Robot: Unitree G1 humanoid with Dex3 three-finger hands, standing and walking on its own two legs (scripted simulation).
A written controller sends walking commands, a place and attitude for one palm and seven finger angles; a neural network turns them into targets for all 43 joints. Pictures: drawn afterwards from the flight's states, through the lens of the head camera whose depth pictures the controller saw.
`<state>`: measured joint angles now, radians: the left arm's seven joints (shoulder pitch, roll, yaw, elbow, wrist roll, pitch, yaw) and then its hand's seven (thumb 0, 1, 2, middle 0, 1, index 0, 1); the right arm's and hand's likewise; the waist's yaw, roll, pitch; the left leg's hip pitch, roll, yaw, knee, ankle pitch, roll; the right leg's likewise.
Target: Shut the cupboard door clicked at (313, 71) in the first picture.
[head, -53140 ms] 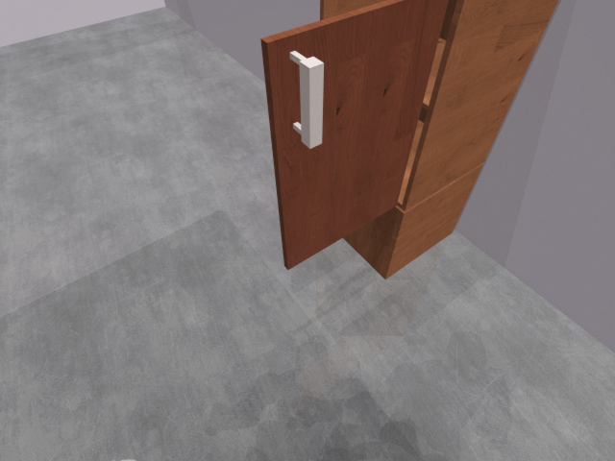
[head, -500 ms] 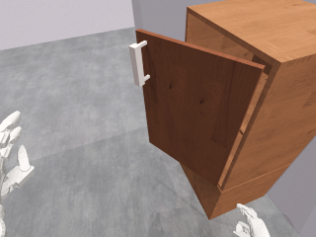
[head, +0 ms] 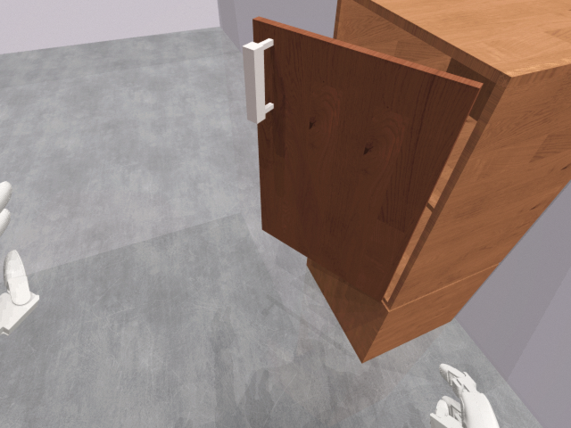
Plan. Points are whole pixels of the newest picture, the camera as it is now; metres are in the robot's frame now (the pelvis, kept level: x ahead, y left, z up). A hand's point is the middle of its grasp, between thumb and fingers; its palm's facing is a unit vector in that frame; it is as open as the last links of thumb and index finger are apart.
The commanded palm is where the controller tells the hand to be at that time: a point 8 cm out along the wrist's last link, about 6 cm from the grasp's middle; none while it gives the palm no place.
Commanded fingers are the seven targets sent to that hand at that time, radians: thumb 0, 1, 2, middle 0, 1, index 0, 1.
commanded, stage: step back with the hand held close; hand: left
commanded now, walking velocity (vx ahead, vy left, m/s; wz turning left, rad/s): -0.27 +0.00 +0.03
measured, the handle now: (262, 81) +0.68 +0.10 +0.16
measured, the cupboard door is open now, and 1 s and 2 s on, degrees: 30 30 30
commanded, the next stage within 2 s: stop stepping back and stand still in 0.70 s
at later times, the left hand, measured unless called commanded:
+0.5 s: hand out of the picture +0.12 +0.30 +0.18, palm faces +0.49 -0.76 -0.42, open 7.4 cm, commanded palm +0.06 +0.33 +0.19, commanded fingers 0.00 0.90 0.90 -0.20 -0.30 -0.20 -0.30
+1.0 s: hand out of the picture +0.00 +0.36 +0.18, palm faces +0.46 -0.82 -0.35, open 7.4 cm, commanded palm -0.03 +0.38 +0.19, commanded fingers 0.00 0.90 0.90 -0.20 -0.30 -0.20 -0.30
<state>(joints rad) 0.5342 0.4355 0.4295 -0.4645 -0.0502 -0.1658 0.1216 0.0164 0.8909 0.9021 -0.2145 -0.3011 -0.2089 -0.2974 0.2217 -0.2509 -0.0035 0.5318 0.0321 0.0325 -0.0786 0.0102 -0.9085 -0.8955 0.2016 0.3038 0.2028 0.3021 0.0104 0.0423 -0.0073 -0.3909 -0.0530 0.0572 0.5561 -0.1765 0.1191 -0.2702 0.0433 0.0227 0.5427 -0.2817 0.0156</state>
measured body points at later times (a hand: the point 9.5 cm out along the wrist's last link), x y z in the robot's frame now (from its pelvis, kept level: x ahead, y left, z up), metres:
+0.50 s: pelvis -0.07 +0.02 +0.00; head -0.06 +0.05 +0.44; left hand +0.08 +0.34 +0.20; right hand +0.12 -0.20 -0.07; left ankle +0.08 +0.05 -0.73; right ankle -0.12 -0.12 -0.71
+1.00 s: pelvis -0.18 +0.09 -0.02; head -0.21 +0.15 +0.43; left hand -0.03 +0.40 +0.20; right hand -0.05 -0.17 -0.08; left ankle -0.11 +0.15 -0.73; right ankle -0.20 -0.08 -0.73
